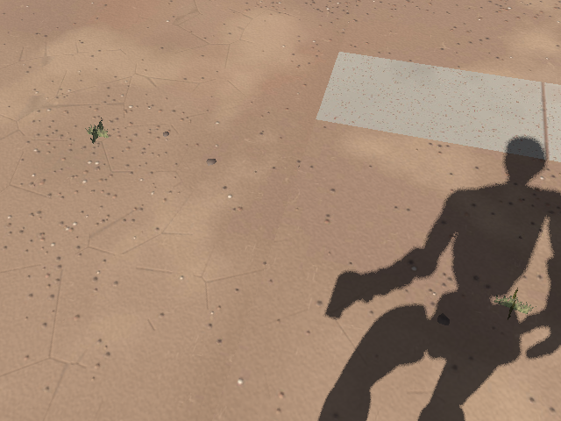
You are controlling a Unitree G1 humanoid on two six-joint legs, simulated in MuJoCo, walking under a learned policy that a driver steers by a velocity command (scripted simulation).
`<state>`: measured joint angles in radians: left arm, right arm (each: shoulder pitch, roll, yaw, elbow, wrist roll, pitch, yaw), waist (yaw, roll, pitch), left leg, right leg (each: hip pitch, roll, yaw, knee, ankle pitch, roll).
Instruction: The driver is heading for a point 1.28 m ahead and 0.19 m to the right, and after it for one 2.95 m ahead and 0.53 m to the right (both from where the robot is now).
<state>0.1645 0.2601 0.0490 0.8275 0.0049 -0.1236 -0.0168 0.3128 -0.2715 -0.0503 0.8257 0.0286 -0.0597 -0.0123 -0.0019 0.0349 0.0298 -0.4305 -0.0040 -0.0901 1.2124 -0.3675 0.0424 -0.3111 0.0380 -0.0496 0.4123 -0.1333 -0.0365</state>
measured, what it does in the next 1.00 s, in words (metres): walks ahead, turning right: left foot, then right foot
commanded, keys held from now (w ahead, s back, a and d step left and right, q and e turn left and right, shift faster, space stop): w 0.16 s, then w+e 0.80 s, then w+q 0.04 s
